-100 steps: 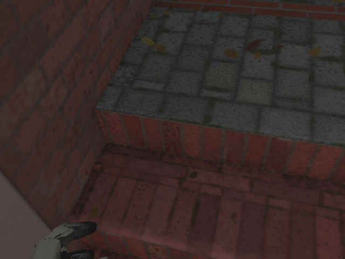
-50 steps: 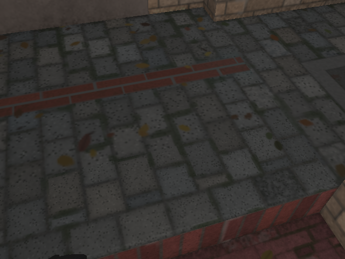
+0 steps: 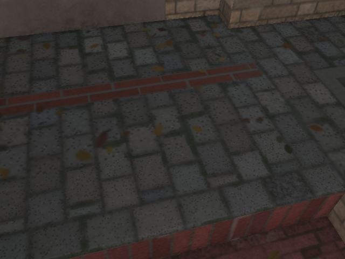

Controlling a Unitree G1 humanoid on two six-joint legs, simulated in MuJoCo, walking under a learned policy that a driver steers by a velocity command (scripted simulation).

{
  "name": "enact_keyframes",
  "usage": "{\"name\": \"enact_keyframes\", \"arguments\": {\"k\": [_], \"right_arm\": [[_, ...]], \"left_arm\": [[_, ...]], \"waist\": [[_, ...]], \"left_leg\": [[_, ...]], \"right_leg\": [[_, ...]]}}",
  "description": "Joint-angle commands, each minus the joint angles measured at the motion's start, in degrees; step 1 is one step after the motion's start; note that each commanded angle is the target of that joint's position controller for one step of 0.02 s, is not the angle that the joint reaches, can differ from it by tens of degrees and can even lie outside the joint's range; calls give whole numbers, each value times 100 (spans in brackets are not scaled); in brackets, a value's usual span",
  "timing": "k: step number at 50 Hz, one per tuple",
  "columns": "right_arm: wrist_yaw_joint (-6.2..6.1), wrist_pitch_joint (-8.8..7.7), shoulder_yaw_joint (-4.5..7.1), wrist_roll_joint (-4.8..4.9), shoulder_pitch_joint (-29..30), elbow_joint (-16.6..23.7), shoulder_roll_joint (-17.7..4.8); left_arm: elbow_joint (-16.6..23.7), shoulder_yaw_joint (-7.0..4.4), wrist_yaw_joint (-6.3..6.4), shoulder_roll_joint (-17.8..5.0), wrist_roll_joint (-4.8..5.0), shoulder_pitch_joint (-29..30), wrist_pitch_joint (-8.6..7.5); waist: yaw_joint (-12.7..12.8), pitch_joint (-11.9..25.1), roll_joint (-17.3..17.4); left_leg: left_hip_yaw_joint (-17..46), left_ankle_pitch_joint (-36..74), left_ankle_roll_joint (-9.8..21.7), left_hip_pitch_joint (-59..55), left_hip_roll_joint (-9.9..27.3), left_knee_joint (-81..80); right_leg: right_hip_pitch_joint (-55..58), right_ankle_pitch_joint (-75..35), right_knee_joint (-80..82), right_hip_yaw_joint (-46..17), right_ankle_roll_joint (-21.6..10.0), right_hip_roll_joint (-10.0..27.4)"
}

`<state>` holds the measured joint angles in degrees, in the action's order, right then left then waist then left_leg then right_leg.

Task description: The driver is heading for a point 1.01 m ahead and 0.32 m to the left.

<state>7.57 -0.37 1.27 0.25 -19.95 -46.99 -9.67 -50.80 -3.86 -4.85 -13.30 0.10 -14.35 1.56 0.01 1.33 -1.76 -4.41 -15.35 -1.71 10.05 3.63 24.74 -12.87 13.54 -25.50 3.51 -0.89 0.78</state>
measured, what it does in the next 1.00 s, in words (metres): climbs: left foot 0.17 m higher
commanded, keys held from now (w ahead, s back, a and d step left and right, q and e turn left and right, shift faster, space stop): no key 0.28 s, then w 0.72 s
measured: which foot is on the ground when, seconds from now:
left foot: down 0.00-0.54, up 0.56-0.86, down 0.88-1.00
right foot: down 0.00-0.90, up 0.92-1.00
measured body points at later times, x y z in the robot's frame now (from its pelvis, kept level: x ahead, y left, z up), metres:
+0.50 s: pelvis +0.03 +0.00 -0.01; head +0.03 +0.00 +0.44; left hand +0.06 +0.24 -0.15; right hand +0.04 -0.25 -0.16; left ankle -0.03 +0.13 -0.74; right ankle +0.01 -0.10 -0.74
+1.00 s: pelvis +0.21 +0.01 +0.08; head +0.22 +0.01 +0.53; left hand +0.23 +0.26 -0.07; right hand +0.31 -0.19 -0.05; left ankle +0.28 +0.08 -0.57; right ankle +0.08 -0.14 -0.48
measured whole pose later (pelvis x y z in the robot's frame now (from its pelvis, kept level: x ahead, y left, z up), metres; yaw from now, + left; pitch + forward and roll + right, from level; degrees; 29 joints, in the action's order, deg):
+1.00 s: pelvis +0.21 +0.01 +0.08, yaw +1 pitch +7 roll +3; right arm 4.4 -0.9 -2.2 -2.9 -13.0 -47.3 -9.1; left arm -60.3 -2.9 -6.8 -13.3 -3.3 -18.2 -2.6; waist -2.6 7.1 -1.8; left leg -9.8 -25.1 8.2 45.4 -2.9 62.2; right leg -34.2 -5.9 -88.4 -11.8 -12.8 -3.4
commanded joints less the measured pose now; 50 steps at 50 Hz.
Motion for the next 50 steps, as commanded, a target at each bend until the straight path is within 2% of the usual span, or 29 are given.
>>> {"name": "enact_keyframes", "arguments": {"k": [1,3,4,5,7,14,17,20,24,26,28,29,30,31,33,34,36,38,39,40,41,43,44,45,46,47,48,49,50], "right_arm": [[49,-22,5,-31,-121,250,-343],[28,-1,16,21,-256,249,-435],[-767,-222,25,-150,-167,104,-322],[-1046,-296,-42,-112,-198,54,-297],[-1162,-323,-51,-49,-120,18,-402],[-1067,-248,-97,-14,-222,-218,-433],[-1055,-177,3,-2,-269,-311,-678],[-1045,-48,176,-8,-301,-380,-1008],[-923,-87,243,34,-101,-431,-927],[-878,-127,171,77,628,-258,-640],[-768,-300,14,123,743,-33,-197],[-302,-361,134,-529,161,-355,-653],[-126,-474,220,-436,169,-427,-590],[-90,-531,206,-354,494,-252,-465],[-67,-340,-46,-456,945,411,65],[-86,-181,-198,-426,1187,747,341],[-170,-8,-359,-201,1333,1043,288],[-238,-1,-355,53,2169,1400,-295],[-659,50,-527,92,2654,1586,247],[-832,-7,-634,181,2477,1456,446],[-943,-10,-661,272,1861,1231,492],[-993,-62,-494,225,200,722,180],[-330,141,-387,-261,435,1010,-605],[-234,282,-27,-342,-952,341,-1334],[-280,318,50,-460,-1875,-29,-1813],[-286,278,137,-563,-2221,-51,-1620],[-335,129,42,-397,-1616,-383,-1280],[-285,-86,-96,-288,-859,-594,-691],[-251,-240,-319,-327,-299,-819,86]], "left_arm": [[148,-73,-26,-429,83,150,-91],[144,-92,-15,-526,47,244,-90],[155,124,418,96,-154,-186,-269],[70,144,627,43,-146,-296,-315],[117,160,747,-159,-123,-214,-322],[94,219,705,-181,-69,-295,-304],[101,186,694,-138,-111,-406,-278],[294,204,636,-15,-161,-319,-277],[530,277,523,182,-211,-461,-375],[309,186,546,-66,-148,-1310,-460],[-47,-115,637,-958,-91,-2447,-457],[-548,-234,437,-1388,-458,-3575,-453],[-810,-139,165,-1152,-700,-3491,-421],[-1132,15,-77,-555,-829,-3414,-287],[-1364,488,-187,515,-720,-2635,-305],[-1317,658,-157,776,-746,-1929,-322],[-963,646,2,400,-872,-832,-487],[-814,590,13,-131,-1025,-799,-667],[-1426,465,523,-299,157,-1641,-795],[-1343,533,771,-250,337,-1597,-786],[-1364,510,910,-399,382,-1832,-782],[-1334,281,938,-940,272,-2090,-722],[-1061,64,-164,-2010,-878,-1131,-638],[-805,-154,-542,-1689,-937,-880,-530],[-801,41,-748,-646,-1026,-1746,-398],[-1141,-54,-700,-587,-433,-1391,-341],[-747,-19,-452,-113,-196,-460,-460],[-490,27,-114,62,-155,-150,-504],[-356,147,94,237,-246,-145,-501]], "waist": [[51,-208,306],[40,-164,254],[141,-218,529],[176,-148,312],[136,-95,177],[48,-176,227],[7,-307,453],[-73,-964,870],[-46,-955,911],[467,-874,283],[826,-475,-1775],[1321,-367,-2005],[1028,-835,-1185],[902,-727,-619],[342,-147,208],[-96,-100,266],[-527,49,29],[-274,3,96],[4,-837,-128],[8,-973,16],[-175,-473,-273],[-826,812,-1126],[-1258,1060,-1337],[-1341,2081,28],[-1057,2584,1648],[-1525,1557,939],[-1005,186,839],[-490,136,388],[-48,298,14]], "left_leg": [[235,703,326,90,0,-437],[241,841,349,-43,-18,-467],[385,1372,357,190,365,-509],[413,1494,348,159,374,-451],[445,1494,365,101,395,-382],[434,1405,376,-43,395,-341],[605,-526,665,39,320,-473],[1449,-2783,1074,299,792,-1141],[1789,-2774,1404,442,1139,-1376],[985,-1551,1191,914,512,-337],[-157,-467,853,2861,-323,2698],[1187,-1044,893,4837,-1072,6084],[1941,-944,1426,6938,-1317,9834],[1861,-730,1904,7982,-1312,11590],[1613,-492,2397,8640,-766,12287],[1353,-627,2425,8338,-469,11747],[575,-50,2046,6865,-9,9905],[103,641,1657,4748,203,7798],[-854,-857,1016,4546,-141,7075],[-1016,-1152,919,3538,35,6020],[-1233,-1302,1012,2779,-328,5677],[-1033,-1964,1155,2100,-913,5030],[282,-520,1195,1664,-927,3400],[1601,767,1741,-249,-411,2647],[5189,-200,3029,-1240,975,464],[6401,-3709,2706,117,1294,-498],[5805,-4391,2219,1128,1135,-489],[4925,-3672,2073,1465,1015,-270],[4053,-2822,1983,1683,901,-170]], "right_leg": [[-55,-469,582,-334,-275,117],[-25,-697,615,-320,-281,137],[432,-1513,380,-449,-141,562],[544,-1644,346,-481,-67,566],[513,-1655,286,-482,-34,558],[335,-1478,324,-475,-64,592],[-65,435,-20,-144,-181,220],[-1041,1378,-623,182,-225,-50],[-945,1002,-799,228,-364,98],[-26,800,63,-249,-583,162],[1976,827,1712,-3020,-1071,1577],[2911,39,1739,-4888,-2638,2249],[2960,-889,1162,-4415,-2610,2504],[2716,-1430,702,-3488,-2333,2404],[2104,-276,633,-2181,-1758,2048],[1137,397,935,-1641,-1381,1722],[-582,735,1672,-705,-1023,1076],[-2399,15,2483,-178,-994,597],[-1636,-627,3462,-316,-1172,1021],[-1790,-2326,3433,-122,-1115,849],[-1117,-5580,2747,194,-1124,896],[934,-10201,443,230,-992,1306],[292,-10915,-94,-658,-1672,1867],[-877,-9112,-2050,-740,-1652,1313],[-2773,-2341,-4081,-1183,-1340,-222],[-3508,-2093,-7143,-2452,-1261,-498],[-4660,-2121,-8277,-2184,-1287,-569],[-4889,-2178,-8759,-2134,-1369,-562],[-4942,-2234,-8865,-2207,-1524,-523]]}}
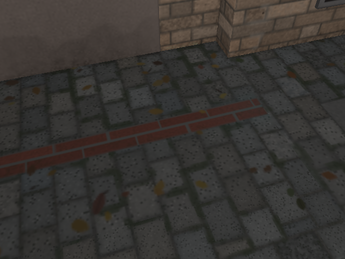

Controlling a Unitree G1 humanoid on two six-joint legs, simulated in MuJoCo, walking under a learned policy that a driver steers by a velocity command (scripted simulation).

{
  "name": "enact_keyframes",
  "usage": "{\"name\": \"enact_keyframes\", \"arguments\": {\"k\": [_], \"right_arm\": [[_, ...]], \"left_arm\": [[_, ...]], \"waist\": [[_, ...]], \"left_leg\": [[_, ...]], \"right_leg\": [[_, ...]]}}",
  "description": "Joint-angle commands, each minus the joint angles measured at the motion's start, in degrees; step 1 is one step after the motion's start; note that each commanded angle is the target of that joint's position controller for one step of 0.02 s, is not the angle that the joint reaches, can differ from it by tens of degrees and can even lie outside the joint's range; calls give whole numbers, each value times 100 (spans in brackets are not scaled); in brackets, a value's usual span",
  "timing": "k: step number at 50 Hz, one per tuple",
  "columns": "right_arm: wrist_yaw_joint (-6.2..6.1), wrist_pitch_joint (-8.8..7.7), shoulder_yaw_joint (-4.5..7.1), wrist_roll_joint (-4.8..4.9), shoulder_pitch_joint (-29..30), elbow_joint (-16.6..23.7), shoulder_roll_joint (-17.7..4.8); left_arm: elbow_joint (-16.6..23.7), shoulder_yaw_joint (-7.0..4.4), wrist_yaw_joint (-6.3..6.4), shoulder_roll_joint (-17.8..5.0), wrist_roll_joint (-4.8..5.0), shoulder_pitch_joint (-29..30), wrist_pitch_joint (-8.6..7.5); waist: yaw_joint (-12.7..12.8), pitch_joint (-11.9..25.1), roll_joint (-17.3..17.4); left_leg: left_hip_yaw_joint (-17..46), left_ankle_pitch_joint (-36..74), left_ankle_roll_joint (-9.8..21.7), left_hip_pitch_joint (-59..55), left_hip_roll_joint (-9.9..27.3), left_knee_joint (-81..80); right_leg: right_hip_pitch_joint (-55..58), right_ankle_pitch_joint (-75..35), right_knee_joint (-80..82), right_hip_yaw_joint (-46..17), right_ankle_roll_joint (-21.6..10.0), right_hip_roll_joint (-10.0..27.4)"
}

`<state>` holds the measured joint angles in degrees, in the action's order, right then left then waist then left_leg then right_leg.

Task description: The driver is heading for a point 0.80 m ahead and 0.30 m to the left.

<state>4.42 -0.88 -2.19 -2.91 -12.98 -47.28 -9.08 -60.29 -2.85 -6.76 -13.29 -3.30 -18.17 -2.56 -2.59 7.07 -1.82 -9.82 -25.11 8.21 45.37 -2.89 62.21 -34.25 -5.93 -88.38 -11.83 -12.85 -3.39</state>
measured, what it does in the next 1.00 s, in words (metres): climbs, turning left: right foot 0.17 m higher, then left foot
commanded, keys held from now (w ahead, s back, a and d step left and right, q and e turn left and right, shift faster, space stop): w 0.12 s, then no key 0.04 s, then q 0.84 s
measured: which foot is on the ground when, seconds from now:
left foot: down 0.00-0.46, up 0.48-0.94, down 0.96-1.00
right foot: up 0.00-0.42, down 0.44-0.96, up 0.98-1.00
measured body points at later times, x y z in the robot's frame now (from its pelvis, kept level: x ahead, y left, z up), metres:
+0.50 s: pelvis +0.23 -0.05 +0.12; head +0.25 -0.04 +0.57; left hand +0.52 +0.12 +0.08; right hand +0.18 -0.24 -0.02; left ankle +0.08 +0.07 -0.60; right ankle +0.37 -0.14 -0.48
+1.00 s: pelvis +0.31 -0.03 +0.25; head +0.32 +0.00 +0.70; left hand +0.32 +0.28 +0.12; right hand +0.56 -0.20 +0.16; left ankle +0.31 +0.07 -0.48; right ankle +0.37 -0.14 -0.47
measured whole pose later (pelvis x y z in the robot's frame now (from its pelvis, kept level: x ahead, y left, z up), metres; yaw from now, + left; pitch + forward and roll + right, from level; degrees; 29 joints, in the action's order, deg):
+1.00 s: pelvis +0.31 -0.03 +0.25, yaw +24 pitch +2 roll -3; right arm -0.1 2.4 2.5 0.2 -6.9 -42.9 -13.7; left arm -51.0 -3.9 1.7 -16.5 -0.5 -5.4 -0.2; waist 0.6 0.2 -0.9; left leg -3.4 -14.3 3.2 24.1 2.7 36.0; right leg -20.8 21.6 -38.7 18.0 0.2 8.1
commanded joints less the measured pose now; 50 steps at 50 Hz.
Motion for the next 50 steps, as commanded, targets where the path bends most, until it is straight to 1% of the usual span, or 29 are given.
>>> {"name": "enact_keyframes", "arguments": {"k": [1,3,7,9,12,13,14,15,17,18,21,22,23,24,25,26,27,29,30,31,32,34,38,39,41,46,48,49,50], "right_arm": [[115,-257,-114,-24,-433,-926,447],[118,-392,-125,-60,-202,-1117,569],[123,-595,-42,-382,-734,-1279,212],[57,-653,-62,-346,-1609,-1619,164],[-69,-591,-88,-398,-2678,-2125,107],[-57,-593,-65,-391,-2699,-2118,45],[-13,-559,-64,-418,-2739,-2087,-9],[-23,-539,-66,-382,-2870,-2061,5],[184,-449,-7,-54,-2407,-1755,-126],[197,-562,-36,133,-2095,-1486,-152],[112,-857,159,293,-2055,-1231,-869],[155,-812,325,269,-1963,-1170,-1138],[141,-793,447,73,-1835,-974,-1136],[141,-825,344,-83,-1969,-547,-498],[124,-640,334,64,-1467,-399,-157],[186,-516,461,161,-1189,-566,-288],[117,-437,498,128,-1177,-643,-251],[-65,-370,354,-23,-1048,-651,-37],[-117,-277,296,-59,-872,-618,74],[-157,-204,266,-13,-902,-704,164],[-118,-204,262,19,-854,-757,91],[-82,-376,396,21,-155,-516,-534],[-38,-488,374,86,1131,105,-791],[-286,-60,195,491,583,205,-244],[-395,222,272,342,353,222,-560],[-404,405,550,391,412,538,-984],[-449,328,711,313,120,501,-1258],[-520,297,862,236,-244,560,-1702],[-584,282,964,285,-273,714,-2151]], "left_arm": [[683,91,351,308,65,242,-18],[773,174,403,441,79,197,127],[1298,246,312,239,170,1159,80],[1515,385,329,367,123,1732,100],[1860,654,508,462,65,2440,139],[2083,674,504,371,54,2896,143],[2204,684,500,345,133,3209,239],[2206,702,476,483,72,3316,333],[2348,770,298,640,-87,3986,530],[2190,662,252,558,-140,3652,427],[2055,462,396,159,-46,3297,204],[1946,427,459,74,29,3009,146],[1757,362,559,-211,144,2075,111],[1673,269,728,-583,128,995,117],[1568,75,756,-925,-220,-4,125],[1460,35,735,-1018,-227,288,-160],[1341,27,720,-950,-31,1178,-376],[1065,245,674,120,272,2014,-510],[1014,372,705,594,278,2331,-535],[1125,368,784,678,283,2673,-563],[1190,316,889,556,251,2762,-599],[1114,175,975,83,126,2217,-666],[990,-79,890,-670,146,1615,-528],[965,-105,1021,-822,322,1420,-273],[1155,-152,1050,-951,241,1569,-119],[1239,-241,935,-1052,380,1519,131],[1029,-202,835,-786,369,1004,250],[1115,-141,774,-546,264,1139,250],[1713,-101,810,-442,141,1875,203]], "waist": [[516,-166,-266],[743,-315,-36],[531,-409,569],[189,-417,880],[-179,-444,442],[-224,-299,225],[-314,-308,452],[-256,-340,752],[-170,-467,835],[79,-382,1077],[451,113,1254],[560,321,1376],[664,1425,859],[752,2689,-665],[1360,2758,-2020],[1241,1648,-1379],[708,669,-700],[85,260,519],[-214,214,595],[-356,192,422],[-349,316,338],[-127,446,417],[221,157,21],[38,32,-417],[44,-3,-34],[92,-377,-330],[131,-511,210],[115,-487,1291],[55,-425,2180]], "left_leg": [[3932,-1314,778,-1630,1480,-3899],[2675,-430,500,-1649,1098,-4013],[1420,527,153,-1335,809,-4610],[1816,1447,430,-2335,1095,-4665],[2576,2341,562,-4569,1667,-4411],[2398,2268,490,-4623,1558,-4530],[2331,2465,490,-4076,1484,-4701],[2232,2884,500,-3718,1451,-4844],[1870,3221,529,-2229,1568,-5499],[1629,4302,456,-2010,1461,-5383],[1616,8730,244,-3762,1567,-4591],[1558,9516,121,-4137,1600,-4181],[1477,9674,-263,-3368,1383,-3112],[1712,6490,-356,-1613,594,-1691],[2127,868,-531,-565,-435,1748],[2800,1455,-525,327,-130,3991],[2492,1583,-572,625,121,4493],[2045,1394,-487,670,487,4334],[2058,1244,-467,492,686,3869],[2039,1089,-535,324,759,3518],[1929,1124,-628,209,718,3428],[1665,1554,-916,79,811,2429],[1341,470,-1022,188,968,496],[1174,857,-896,-350,1171,8],[1019,722,-816,-1001,1072,-259],[316,780,-566,-2015,697,-2539],[650,1396,-208,-2880,565,-3761],[2188,2421,210,-3726,1547,-4116],[4161,1376,1098,-4151,2200,-4614]], "right_leg": [[-2847,-212,-2617,-610,-350,2],[-3472,295,-2473,-249,-383,145],[-3435,678,-2295,999,-250,588],[-4402,1424,-3276,1159,-165,705],[-6547,1956,-3168,828,-14,953],[-6264,1730,-1893,1183,120,1128],[-5776,1327,-1340,1356,287,1200],[-5339,906,-1072,1557,381,1205],[-3477,2389,-279,1892,420,1068],[-2349,2394,-5,2150,480,874],[-1312,2692,1914,2331,550,245],[-846,2577,2541,2040,371,189],[1091,125,2294,1064,-158,604],[3110,309,3877,-1260,-853,1605],[3141,1500,5867,-3555,-1437,2785],[1850,3636,6347,-3729,-949,2591],[810,4584,6298,-2635,-543,2335],[180,3864,6105,-986,-274,2122],[-29,3353,6249,-499,-70,1989],[-124,2796,6411,26,65,1849],[-54,2323,6417,489,125,1687],[352,2141,6571,1198,220,1611],[1718,1856,7509,1515,25,2013],[1567,820,7329,1525,86,2315],[1458,683,7389,1819,19,2453],[2057,2367,7108,2165,301,2319],[1932,2743,6098,2444,777,1894],[828,3391,4397,2915,1185,1318],[-880,4285,3223,2288,1576,446]]}}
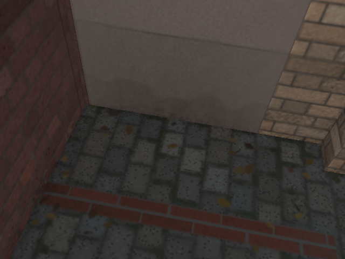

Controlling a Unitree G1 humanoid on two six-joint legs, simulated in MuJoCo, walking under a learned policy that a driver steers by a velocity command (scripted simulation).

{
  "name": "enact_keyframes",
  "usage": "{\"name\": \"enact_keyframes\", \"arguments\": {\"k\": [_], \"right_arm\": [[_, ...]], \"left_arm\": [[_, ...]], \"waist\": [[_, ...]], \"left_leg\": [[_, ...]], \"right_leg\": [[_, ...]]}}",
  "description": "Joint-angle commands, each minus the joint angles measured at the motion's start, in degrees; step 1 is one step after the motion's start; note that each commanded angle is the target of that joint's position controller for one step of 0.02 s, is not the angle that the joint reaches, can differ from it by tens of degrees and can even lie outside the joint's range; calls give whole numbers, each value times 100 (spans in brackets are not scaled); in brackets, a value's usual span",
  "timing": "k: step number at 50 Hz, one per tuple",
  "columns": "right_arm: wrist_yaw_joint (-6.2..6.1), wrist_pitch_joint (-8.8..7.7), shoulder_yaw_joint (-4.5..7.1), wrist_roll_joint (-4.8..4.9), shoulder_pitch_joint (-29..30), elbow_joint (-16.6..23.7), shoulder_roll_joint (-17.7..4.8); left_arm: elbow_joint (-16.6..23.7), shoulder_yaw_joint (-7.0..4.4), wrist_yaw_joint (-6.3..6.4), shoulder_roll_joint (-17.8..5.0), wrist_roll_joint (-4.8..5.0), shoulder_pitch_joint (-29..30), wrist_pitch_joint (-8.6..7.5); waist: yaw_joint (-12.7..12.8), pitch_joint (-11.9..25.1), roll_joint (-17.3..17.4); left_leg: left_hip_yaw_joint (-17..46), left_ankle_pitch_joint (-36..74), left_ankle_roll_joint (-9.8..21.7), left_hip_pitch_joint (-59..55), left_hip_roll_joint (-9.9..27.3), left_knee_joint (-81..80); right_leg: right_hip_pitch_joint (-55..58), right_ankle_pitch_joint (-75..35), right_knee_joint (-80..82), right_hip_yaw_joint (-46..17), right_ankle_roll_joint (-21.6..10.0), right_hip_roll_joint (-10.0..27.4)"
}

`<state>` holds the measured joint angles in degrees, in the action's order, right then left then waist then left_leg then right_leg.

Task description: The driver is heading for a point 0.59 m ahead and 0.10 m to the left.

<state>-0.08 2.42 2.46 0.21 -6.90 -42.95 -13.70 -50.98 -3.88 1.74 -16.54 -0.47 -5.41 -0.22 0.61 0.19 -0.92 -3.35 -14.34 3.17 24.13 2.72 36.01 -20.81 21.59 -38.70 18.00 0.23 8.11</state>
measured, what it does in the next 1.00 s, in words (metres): walks ahead, turning left: right foot, then left foot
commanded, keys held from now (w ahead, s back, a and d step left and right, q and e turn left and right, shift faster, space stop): q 0.18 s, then w+q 0.42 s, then w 0.40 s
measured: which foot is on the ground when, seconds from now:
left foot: down 0.00-0.44, up 0.46-0.88, down 0.90-1.00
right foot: up 0.00-0.42, down 0.44-0.92, up 0.94-1.00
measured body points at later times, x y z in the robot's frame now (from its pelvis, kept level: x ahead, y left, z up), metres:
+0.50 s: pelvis +0.09 -0.05 +0.00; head +0.10 -0.05 +0.45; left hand +0.10 +0.23 -0.10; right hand +0.34 -0.23 -0.07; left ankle +0.05 +0.09 -0.70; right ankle +0.08 -0.18 -0.73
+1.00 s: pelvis +0.35 +0.07 -0.01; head +0.37 +0.07 +0.44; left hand +0.21 +0.28 -0.14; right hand +0.65 -0.03 -0.09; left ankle +0.36 +0.18 -0.73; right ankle +0.19 -0.15 -0.59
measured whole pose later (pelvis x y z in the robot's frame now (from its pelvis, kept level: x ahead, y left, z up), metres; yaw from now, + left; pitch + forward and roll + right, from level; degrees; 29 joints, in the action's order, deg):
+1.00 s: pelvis +0.35 +0.07 -0.01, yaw +26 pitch +2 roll +1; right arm 0.5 -4.7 1.3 -1.8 -3.5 -38.3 -14.0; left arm -51.0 0.6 -2.3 -12.9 0.6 -27.9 -6.2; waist 3.8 1.3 1.0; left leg -6.0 -14.3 4.4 26.7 -1.3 38.5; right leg -11.1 30.5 -74.5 -4.6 3.3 -1.6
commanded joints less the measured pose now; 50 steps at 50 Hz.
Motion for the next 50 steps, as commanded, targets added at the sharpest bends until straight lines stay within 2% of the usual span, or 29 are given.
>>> {"name": "enact_keyframes", "arguments": {"k": [1,2,4,5,7,10,11,12,15,19,21,22,23,24,25,26,29,32,33,37,40,43,44,45,46,47,48,49,50], "right_arm": [[-156,-159,409,-47,-734,460,-1272],[-204,-233,381,-41,-410,634,-1184],[-304,-226,317,181,-35,870,-898],[-365,-203,220,177,31,956,-638],[-359,-237,201,-9,-32,1164,-646],[-343,-271,250,20,-313,1341,-723],[-4,-696,333,-467,-561,1174,-1000],[100,-853,377,-436,-420,1150,-1071],[46,-1012,299,-258,-224,1162,-974],[115,-931,285,-158,182,1319,-972],[194,-719,194,-130,57,1297,-824],[231,-697,119,-128,-149,1238,-548],[283,-796,49,-131,159,1617,-153],[422,-906,46,-355,667,1601,-193],[415,-977,30,-306,656,1409,-211],[342,-963,41,-188,476,1243,-286],[436,-872,-43,-378,736,1115,-139],[647,-848,-29,-407,1075,1020,-223],[643,-893,11,-433,1193,1041,-372],[625,-751,-83,-480,1885,1225,-138],[577,-575,-75,-383,2179,1473,-97],[403,-567,37,-341,2136,1608,-409],[360,-596,79,-236,1643,1466,-552],[295,-672,150,-115,450,1107,-739],[112,-669,262,-262,-1182,658,-776],[131,-671,195,-400,-3088,94,-635],[26,-626,364,-35,-2696,176,-1376],[-106,-688,389,-145,-1811,172,-1537],[-236,-823,311,-163,-1394,270,-1608]], "left_arm": [[819,-41,-54,-254,-66,821,-79],[866,-26,-106,-236,7,690,-133],[1022,10,-60,-192,-75,598,-212],[1143,27,-36,-179,-73,546,-210],[1248,-21,8,-367,-115,236,-174],[1414,96,51,-125,-57,130,-102],[1323,96,-93,-412,-237,-944,-455],[1304,-8,-204,-644,-271,-1031,-582],[1690,157,-246,-381,-180,-612,-604],[1835,252,-349,-174,-150,-999,-544],[1699,215,-405,-230,-59,-1401,-705],[1647,173,-393,-320,-70,-1699,-810],[1671,-59,-256,-1115,-100,-1955,-887],[1463,-82,-209,-1135,-243,-1846,-907],[1429,43,-208,-858,-197,-1638,-904],[1411,135,-227,-559,-198,-1592,-901],[1355,429,-127,198,-340,-1659,-859],[1021,410,-171,-13,-400,-2061,-917],[872,416,-243,-60,-402,-2237,-925],[519,474,-433,-106,-310,-2383,-935],[209,476,-553,-114,-218,-2647,-967],[82,361,-595,-498,-211,-2643,-944],[35,267,-602,-835,-228,-2565,-880],[59,122,-568,-1142,-319,-2460,-824],[18,169,-588,-796,-490,-2935,-778],[215,473,-753,280,-740,-4010,-750],[677,154,-408,-890,505,-1379,-868],[1237,168,-239,-592,651,-662,-883],[1318,200,-100,-625,279,-677,-634]], "waist": [[-314,510,1136],[-163,643,773],[13,766,354],[41,863,441],[101,1066,509],[-53,980,627],[-7,579,1097],[38,241,816],[-184,552,514],[-127,529,796],[65,495,218],[198,629,115],[382,681,-1195],[563,-133,-599],[457,-387,-242],[368,-217,-374],[418,72,-326],[619,-201,-331],[671,-356,-214],[594,-291,-212],[540,-546,-368],[128,-352,-791],[-138,-290,-682],[-475,31,-501],[-827,1449,21],[-779,3802,1456],[-1737,2075,663],[-1156,733,821],[-874,436,-507]], "left_leg": [[3497,341,1727,-2119,1615,-2003],[3040,494,1539,-2136,1463,-1856],[2510,689,1145,-1943,1064,-1610],[2261,1169,1086,-1876,912,-1540],[2178,2281,1183,-1657,911,-1363],[2230,1001,1233,-1467,737,-1509],[2635,-988,1358,-418,791,-2010],[2987,-1803,1359,-272,917,-2184],[3094,-1713,1182,-825,868,-1962],[2776,-1578,1102,-393,559,-1485],[2967,-2071,1201,-39,421,-945],[2861,-2032,982,643,137,-247],[1642,-1994,238,2334,-1016,1247],[1567,-1588,122,4089,-535,2437],[1522,-914,93,4577,-213,3214],[1230,-552,22,4348,-126,3984],[828,481,-55,3543,53,4308],[610,1030,-36,3729,133,4191],[704,1315,-32,3898,91,3884],[81,1531,-35,3089,228,2376],[-192,1115,64,2279,8,1576],[-676,106,174,947,-532,734],[-708,528,278,98,-685,163],[-393,1426,552,-1406,-696,-223],[175,3091,1228,-4365,-146,933],[3063,5085,3341,-7996,1921,775],[4548,5128,2759,-5425,2272,-1117],[3291,4874,2178,-4662,2005,-1354],[3400,6010,1822,-3276,2312,-1525]], "right_leg": [[-2495,1254,-2958,-1717,282,-662],[-2739,751,-3379,-1966,248,-575],[-2692,183,-3311,-2252,312,-433],[-2498,42,-3165,-2246,357,-441],[-2115,-208,-3339,-2276,464,-560],[-1817,-296,-2279,-2174,462,-622],[-1732,-771,-3178,-2405,477,-646],[-1937,-651,-3123,-2312,500,-649],[-1893,-309,-1974,-2298,574,-598],[-141,519,82,-2128,380,-728],[1029,-416,1361,-1971,162,-741],[1961,-571,1197,-2341,-94,-370],[2762,655,2049,-5015,-1762,1035],[2896,2109,2747,-6560,-2231,1751],[2788,2184,2763,-6144,-1951,1700],[2641,1542,2658,-5258,-1660,1325],[2376,-1089,2663,-3074,-1130,591],[2207,-1881,2692,-2469,-1242,479],[2285,-2152,2629,-2370,-1300,427],[2132,-3289,2960,-1926,-1327,419],[2207,-3882,3042,-1608,-1211,415],[2666,-7386,2338,-1444,-980,610],[2601,-8524,1850,-1361,-775,712],[2022,-8613,669,-1185,-410,528],[423,-6586,-1156,-1428,8,433],[-1738,1208,-4035,-1859,675,-942],[-2557,1749,-5354,-2797,394,-1536],[-3456,1099,-5420,-2926,256,-1083],[-2826,689,-5517,-2888,309,-1166]]}}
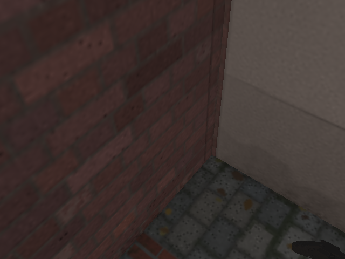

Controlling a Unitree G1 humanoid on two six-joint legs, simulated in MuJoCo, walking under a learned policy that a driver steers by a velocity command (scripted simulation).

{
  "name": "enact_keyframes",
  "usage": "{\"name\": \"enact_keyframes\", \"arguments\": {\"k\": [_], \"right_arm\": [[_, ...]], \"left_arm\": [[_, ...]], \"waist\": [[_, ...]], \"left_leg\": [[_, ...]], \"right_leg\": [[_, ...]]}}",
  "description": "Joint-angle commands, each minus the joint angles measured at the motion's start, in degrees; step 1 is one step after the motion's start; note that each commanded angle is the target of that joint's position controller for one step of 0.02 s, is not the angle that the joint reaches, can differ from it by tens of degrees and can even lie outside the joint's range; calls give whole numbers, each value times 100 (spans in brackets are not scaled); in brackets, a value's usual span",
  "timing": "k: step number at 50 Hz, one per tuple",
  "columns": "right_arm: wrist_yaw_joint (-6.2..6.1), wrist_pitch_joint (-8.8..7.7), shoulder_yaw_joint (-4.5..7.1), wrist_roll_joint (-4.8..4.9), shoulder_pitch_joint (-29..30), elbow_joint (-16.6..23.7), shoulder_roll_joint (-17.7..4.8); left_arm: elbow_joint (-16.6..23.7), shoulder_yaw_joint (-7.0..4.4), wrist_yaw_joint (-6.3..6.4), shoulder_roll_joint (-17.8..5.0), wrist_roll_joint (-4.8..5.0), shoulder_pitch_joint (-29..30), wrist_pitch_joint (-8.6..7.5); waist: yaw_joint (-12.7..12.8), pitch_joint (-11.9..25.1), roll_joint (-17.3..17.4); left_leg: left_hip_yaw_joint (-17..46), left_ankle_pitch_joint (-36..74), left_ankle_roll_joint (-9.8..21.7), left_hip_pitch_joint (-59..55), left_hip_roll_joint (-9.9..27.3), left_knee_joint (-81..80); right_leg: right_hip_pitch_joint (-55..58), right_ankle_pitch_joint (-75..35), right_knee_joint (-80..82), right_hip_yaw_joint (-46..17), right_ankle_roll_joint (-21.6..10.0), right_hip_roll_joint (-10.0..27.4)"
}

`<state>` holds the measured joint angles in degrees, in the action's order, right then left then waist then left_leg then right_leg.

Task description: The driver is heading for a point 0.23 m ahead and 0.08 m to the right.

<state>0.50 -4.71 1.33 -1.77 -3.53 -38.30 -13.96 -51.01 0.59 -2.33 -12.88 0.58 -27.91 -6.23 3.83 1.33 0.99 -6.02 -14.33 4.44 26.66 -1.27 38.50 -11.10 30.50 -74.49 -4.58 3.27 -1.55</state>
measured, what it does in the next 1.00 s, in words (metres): walks ahead: right foot, then left foot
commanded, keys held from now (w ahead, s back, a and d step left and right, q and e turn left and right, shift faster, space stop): no key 1.00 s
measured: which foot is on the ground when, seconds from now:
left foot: down 0.00-0.30, up 0.32-0.54, down 0.56-1.00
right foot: up 0.00-0.28, down 0.30-1.00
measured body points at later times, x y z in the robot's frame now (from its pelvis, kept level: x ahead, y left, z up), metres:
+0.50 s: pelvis +0.15 -0.04 +0.01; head +0.18 -0.05 +0.45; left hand +0.34 +0.19 -0.08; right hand +0.30 -0.30 -0.11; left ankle +0.12 +0.11 -0.69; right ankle +0.27 -0.16 -0.72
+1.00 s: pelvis +0.18 -0.02 +0.02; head +0.20 -0.02 +0.47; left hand +0.35 +0.23 -0.08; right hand +0.31 -0.28 -0.11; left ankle +0.14 +0.10 -0.72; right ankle +0.27 -0.16 -0.72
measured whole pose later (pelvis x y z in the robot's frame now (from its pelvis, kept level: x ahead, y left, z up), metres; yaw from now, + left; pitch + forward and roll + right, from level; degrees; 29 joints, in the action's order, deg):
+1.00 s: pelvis +0.18 -0.02 +0.02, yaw +1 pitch +0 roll +0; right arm -2.0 -4.7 0.2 -0.8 -7.0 -56.3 -13.8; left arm -40.1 -1.1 2.3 -13.5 -1.9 -5.4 0.1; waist 1.8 -2.4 -1.5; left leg 0.7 -20.1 -0.5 9.8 -0.2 30.1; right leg -20.8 7.1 -28.1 -3.4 1.8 0.7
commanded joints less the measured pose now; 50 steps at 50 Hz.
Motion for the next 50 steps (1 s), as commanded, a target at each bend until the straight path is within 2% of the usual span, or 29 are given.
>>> {"name": "enact_keyframes", "arguments": {"k": [1,2,4,5,7,8,10,13,14,15,16,17,18,19,20,22,24,25,27,28,29,30,31,33,34,36,44,49,50], "right_arm": [[-340,-189,350,54,-1577,-279,-1384],[-337,-248,223,14,-1342,-356,-1084],[-217,-274,-82,-22,-445,-205,-428],[-168,-305,-114,-115,-130,-166,-478],[-183,-369,-94,-155,-119,-279,-786],[-297,-241,14,62,-419,-493,-982],[-279,-204,96,161,-852,-478,-1181],[-169,-145,129,201,-696,-355,-1006],[-181,-90,112,196,-819,-388,-892],[-189,-71,84,77,-1273,-427,-735],[-91,-134,0,-90,-2135,-442,-516],[-37,-84,-50,36,-2377,-533,-575],[-37,-4,31,117,-2215,-600,-897],[-77,95,71,122,-1907,-552,-997],[-164,193,94,80,-1573,-529,-967],[-276,334,94,-18,-1337,-464,-900],[-281,314,48,-29,-1444,-576,-650],[-233,230,7,-107,-1542,-572,-473],[-163,167,16,-195,-1450,-695,-449],[-180,183,13,-297,-1251,-588,-631],[-204,220,-4,-217,-1051,-731,-571],[-214,170,-75,-190,-488,-604,-400],[-236,86,-76,-190,-80,-566,-430],[-195,-62,12,-138,-292,-762,-671],[-259,-100,33,1,-198,-826,-751],[-317,-86,27,81,-504,-1014,-675],[-286,-36,14,100,-540,-1446,-578],[-262,-55,22,94,-378,-1628,-694],[-239,-57,18,120,-398,-1684,-615]], "left_arm": [[1431,-252,367,-798,-211,1315,229],[1552,-250,358,-756,-329,950,429],[1629,-148,239,-513,-144,658,639],[1720,-96,254,-416,-125,876,697],[1902,-45,294,-344,-281,1199,715],[1974,-100,399,-513,-308,1427,601],[1817,-199,369,-640,-211,1456,509],[1914,-325,331,-833,-189,1848,542],[1909,-349,280,-920,-232,1762,496],[1852,-425,289,-1191,-262,1646,429],[2019,-373,373,-1403,-568,1834,447],[1944,-229,353,-963,-641,1770,497],[1931,-166,329,-668,-553,1825,560],[1982,-168,340,-642,-423,2197,601],[2003,-206,392,-751,-365,2451,655],[1931,-344,520,-1148,-335,2714,766],[1900,-339,586,-991,-371,2772,831],[1790,-329,630,-879,-282,2673,906],[1679,-280,643,-584,-244,2506,960],[1609,-236,604,-444,-285,2401,951],[1666,-221,529,-265,-341,2364,868],[1603,-275,505,-411,-314,2485,804],[1527,-304,500,-446,-324,2482,762],[1335,-355,506,-583,-338,2438,744],[1504,-379,540,-593,-283,2691,658],[1495,-357,518,-574,-263,2695,565],[1485,-314,481,-595,-261,2415,558],[1538,-320,484,-648,-262,2507,562],[1486,-366,457,-806,-203,2423,513]], "waist": [[-694,261,-1038],[-261,233,-614],[352,137,230],[415,-91,293],[455,-68,278],[506,100,461],[241,410,428],[134,-18,875],[125,72,796],[-1,250,290],[-420,1031,-973],[-418,1757,-1787],[-339,1970,-1557],[-353,1728,-1105],[-323,1320,-831],[-412,849,-881],[-440,729,-963],[-576,791,-1135],[-476,411,-828],[-359,241,-429],[-90,73,361],[-9,-395,485],[133,-460,547],[31,-265,383],[-83,-257,272],[-220,-16,-3],[-221,203,-299],[-213,243,-192],[-256,239,12]], "left_leg": [[3058,5545,1498,-2805,2602,-1908],[2463,5437,1208,-2097,2371,-1868],[1103,4399,753,-863,1816,-2266],[461,4226,557,139,1382,-2541],[-247,4242,453,912,768,-2546],[-548,3907,451,665,398,-2166],[-209,2879,405,156,683,-2030],[346,2186,144,-644,1084,-1455],[456,2392,42,-1037,909,-942],[396,2062,-177,-1166,552,-151],[581,45,-484,-195,423,795],[854,-2355,-769,164,270,1877],[1206,-2690,-941,-12,456,2119],[1240,-2567,-1036,-6,545,2044],[1182,-2333,-1101,-32,548,1886],[1011,-1704,-1099,-448,498,1532],[753,-1298,-983,-905,333,914],[457,-917,-914,-1254,211,396],[317,-333,-737,-1523,115,-617],[953,-608,-510,-1611,689,-1050],[1805,-1814,-52,-659,1123,-1826],[2048,-2157,71,140,1216,-2241],[1759,-1912,-116,209,1027,-2238],[1293,-1182,-399,-302,694,-2020],[1204,-707,-428,-628,595,-1753],[1124,-180,-392,-1084,559,-1508],[1113,184,-405,-1232,444,-1429],[1121,429,-407,-1283,452,-1453],[1107,284,-383,-1400,401,-1484]], "right_leg": [[-3573,-691,-1943,-696,-76,-35],[-3093,-1113,-1958,-797,-235,114],[-2767,-1268,-974,-591,-430,305],[-2253,-1843,-192,-311,-360,250],[-1206,-3351,1609,140,-65,199],[-544,-3895,2413,438,186,-50],[55,-4563,3219,437,331,-135],[-329,-3906,4055,61,-137,183],[-221,-3757,4565,112,-409,116],[174,-5267,4930,24,-631,263],[1551,-8377,4143,-963,-1533,1411],[1862,-8482,4514,-2006,-2298,2156],[1420,-6875,4832,-2325,-2221,2021],[996,-5451,4962,-2112,-1889,1819],[435,-4262,5172,-1912,-1605,1670],[-612,-2302,5598,-1807,-1360,1460],[-1037,-1292,5694,-1337,-1137,1108],[-1166,-727,5592,-960,-976,807],[-1456,-42,5315,-608,-479,521],[-1764,-268,4943,-534,-206,506],[-1201,-902,4697,-120,-1,338],[-620,-1553,4564,-170,21,394],[-286,-1944,4652,-218,-42,423],[-151,-2223,4787,-235,-230,398],[-371,-2380,4826,-235,-296,393],[-507,-2661,4879,-218,-367,411],[-219,-2912,4882,-239,-372,469],[-108,-3068,4880,-232,-374,486],[-193,-2810,4898,-211,-329,482]]}}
